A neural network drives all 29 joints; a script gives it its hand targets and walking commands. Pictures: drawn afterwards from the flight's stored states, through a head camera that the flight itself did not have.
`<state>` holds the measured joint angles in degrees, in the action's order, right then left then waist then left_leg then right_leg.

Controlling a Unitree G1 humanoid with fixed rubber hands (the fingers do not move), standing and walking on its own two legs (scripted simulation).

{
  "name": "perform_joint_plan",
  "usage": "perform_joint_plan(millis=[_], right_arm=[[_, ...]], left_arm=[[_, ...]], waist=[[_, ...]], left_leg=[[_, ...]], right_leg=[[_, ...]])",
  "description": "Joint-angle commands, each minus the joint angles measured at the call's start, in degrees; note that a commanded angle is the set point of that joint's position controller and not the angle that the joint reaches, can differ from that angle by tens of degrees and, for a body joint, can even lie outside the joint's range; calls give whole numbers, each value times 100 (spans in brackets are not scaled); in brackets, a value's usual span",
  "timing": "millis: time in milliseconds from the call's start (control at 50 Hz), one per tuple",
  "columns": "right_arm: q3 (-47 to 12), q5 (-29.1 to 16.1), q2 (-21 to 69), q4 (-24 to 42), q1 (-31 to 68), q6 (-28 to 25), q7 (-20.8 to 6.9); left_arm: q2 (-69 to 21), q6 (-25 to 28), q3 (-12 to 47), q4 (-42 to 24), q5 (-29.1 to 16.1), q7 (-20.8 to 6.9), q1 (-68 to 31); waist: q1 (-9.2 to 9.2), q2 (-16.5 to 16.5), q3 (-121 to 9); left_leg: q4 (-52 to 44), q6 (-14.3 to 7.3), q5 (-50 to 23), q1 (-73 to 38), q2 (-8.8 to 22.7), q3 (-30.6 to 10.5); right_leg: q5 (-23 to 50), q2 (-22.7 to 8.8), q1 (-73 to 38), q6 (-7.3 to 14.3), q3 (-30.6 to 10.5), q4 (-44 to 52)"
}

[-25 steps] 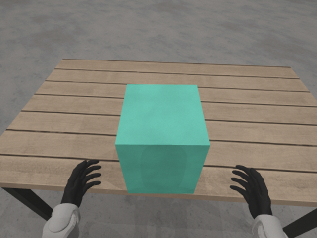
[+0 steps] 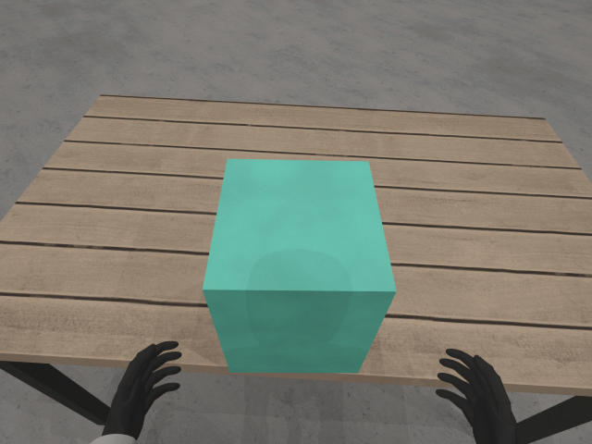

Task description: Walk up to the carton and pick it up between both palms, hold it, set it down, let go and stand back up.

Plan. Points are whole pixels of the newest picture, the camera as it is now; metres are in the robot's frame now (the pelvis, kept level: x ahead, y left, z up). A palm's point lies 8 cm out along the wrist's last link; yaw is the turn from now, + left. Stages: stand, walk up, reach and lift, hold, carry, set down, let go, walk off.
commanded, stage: set down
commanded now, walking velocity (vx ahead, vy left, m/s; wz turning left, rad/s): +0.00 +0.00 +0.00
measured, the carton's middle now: (296, 271) +0.35 +0.04 +0.02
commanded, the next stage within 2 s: let go in 1.32 s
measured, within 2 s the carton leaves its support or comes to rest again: neither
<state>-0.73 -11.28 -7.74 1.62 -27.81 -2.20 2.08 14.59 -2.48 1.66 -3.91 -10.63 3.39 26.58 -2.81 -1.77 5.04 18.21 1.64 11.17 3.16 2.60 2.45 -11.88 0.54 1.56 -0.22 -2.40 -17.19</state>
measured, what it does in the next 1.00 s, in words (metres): stands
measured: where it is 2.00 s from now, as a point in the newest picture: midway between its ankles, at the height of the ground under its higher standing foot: outside the picture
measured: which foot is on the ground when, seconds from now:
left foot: down 0.00-1.00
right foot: down 0.00-1.00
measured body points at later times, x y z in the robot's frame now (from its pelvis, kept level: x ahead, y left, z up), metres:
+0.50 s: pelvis +0.00 +0.01 +0.00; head +0.01 +0.02 +0.45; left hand +0.15 +0.23 -0.04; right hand +0.17 -0.20 -0.04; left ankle -0.01 +0.13 -0.75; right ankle -0.02 -0.12 -0.75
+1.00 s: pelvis +0.00 +0.01 +0.00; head +0.00 +0.02 +0.45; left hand +0.15 +0.24 -0.07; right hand +0.16 -0.21 -0.07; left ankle -0.01 +0.13 -0.75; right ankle -0.02 -0.12 -0.75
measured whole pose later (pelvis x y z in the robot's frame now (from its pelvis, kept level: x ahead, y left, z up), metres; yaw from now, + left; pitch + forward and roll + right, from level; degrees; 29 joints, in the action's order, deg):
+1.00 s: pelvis +0.00 +0.01 +0.00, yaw -1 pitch -4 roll +0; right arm 0.9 -1.4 -8.7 -28.1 -16.9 -7.7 -0.2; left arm 13.6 -4.8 1.2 20.3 -4.2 0.4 17.5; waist -2.0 -0.7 5.0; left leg 19.4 0.9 11.9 3.2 2.1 3.2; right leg -12.3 -0.1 1.8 -0.9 -2.9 -18.4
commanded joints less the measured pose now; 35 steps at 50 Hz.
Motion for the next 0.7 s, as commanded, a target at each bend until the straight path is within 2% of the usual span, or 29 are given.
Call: perform_joint_plan(millis=[0,20,60,100,120,140,180,200,220,260,280,320,340,360,380,420,460,500,520,560,680], right_arm=[[176,0,-455,799,-66,-497,19],[146,34,-441,562,-138,-510,22],[174,-2,-536,618,-88,-639,5],[193,48,-554,342,-82,-678,-5],[232,72,-597,456,3,-732,-10],[209,61,-556,421,-1,-758,-14],[251,132,-581,199,165,-767,-47],[271,186,-601,-35,176,-733,-60],[265,159,-625,108,212,-755,-88],[278,206,-594,-23,293,-756,-104],[297,247,-590,63,341,-785,-105],[275,323,-561,-261,393,-743,-130],[285,299,-562,-55,396,-804,-124],[309,373,-584,-392,410,-751,-144],[316,381,-578,-414,463,-768,-151],[289,496,-566,-746,486,-727,-127],[325,497,-600,-719,501,-775,-127],[298,523,-574,-837,585,-803,-114],[276,625,-555,-1194,579,-756,-115],[278,602,-586,-959,663,-814,-116],[404,787,-608,-1327,1000,-811,-139]], left_arm=[[522,461,-400,-853,139,-86,115],[496,469,-396,-676,160,-132,167],[441,571,-383,-827,181,-130,224],[351,554,-340,-584,262,-172,283],[366,592,-347,-591,256,-176,270],[375,615,-304,-665,213,-170,211],[373,594,-275,-465,286,-160,70],[277,543,-192,-241,322,-171,100],[305,570,-218,-425,293,-132,68],[318,560,-187,-363,322,-111,-73],[404,576,-220,-365,287,-102,-73],[360,518,-185,-18,348,-92,-181],[432,577,-190,-337,286,-65,-197],[364,520,-171,-34,356,-70,-249],[390,523,-194,-4,351,-68,-265],[384,433,-158,354,402,-122,-286],[437,442,-176,151,396,-96,-322],[489,410,-220,244,407,-129,-363],[435,309,-223,682,510,-173,-365],[497,335,-272,361,495,-158,-402],[543,184,-240,768,505,-208,-782]], waist=[[-29,322,-559],[15,255,-509],[-27,297,-570],[11,274,-349],[-19,234,-383],[27,247,-359],[-1,269,-193],[45,286,-37],[-12,281,-114],[-17,328,-114],[-56,231,-197],[-11,277,-130],[-54,244,-340],[-18,275,-155],[-47,287,-252],[11,298,-212],[3,312,-396],[-19,331,-492],[1,355,-349],[-56,377,-488],[24,281,-341]], left_leg=[[136,93,-2425,-911,-293,157],[159,96,-2502,-962,-303,140],[193,122,-2765,-991,-277,113],[196,163,-2884,-1084,-264,111],[201,166,-2908,-1089,-257,125],[183,156,-2898,-1071,-248,114],[152,162,-2681,-973,-237,134],[128,178,-2620,-970,-220,115],[114,172,-2591,-941,-197,125],[78,166,-2460,-870,-188,132],[98,147,-2409,-828,-207,170],[59,130,-2209,-739,-216,171],[69,113,-2268,-733,-201,175],[18,134,-2161,-706,-205,164],[22,127,-2103,-697,-207,182],[20,112,-1988,-659,-229,234],[39,110,-2065,-691,-222,236],[60,110,-2089,-687,-249,265],[45,127,-1985,-678,-269,273],[49,119,-2068,-650,-256,290],[-19,88,-1588,-509,-250,289]], right_leg=[[1328,20,548,95,-21,464],[1416,31,558,89,-19,474],[1606,74,505,105,25,438],[1614,120,606,127,62,484],[1650,120,605,137,74,494],[1621,110,611,142,64,499],[1347,114,668,170,95,524],[1252,123,736,207,109,535],[1195,136,694,230,130,533],[1056,120,632,254,118,524],[1074,109,611,235,103,529],[910,99,635,239,78,517],[997,83,552,237,90,479],[905,94,613,232,98,492],[869,79,584,238,88,499],[836,37,634,234,55,500],[908,54,571,224,74,475],[986,40,568,202,61,468],[877,39,604,210,60,489],[948,53,556,218,71,442],[653,34,653,216,111,433]])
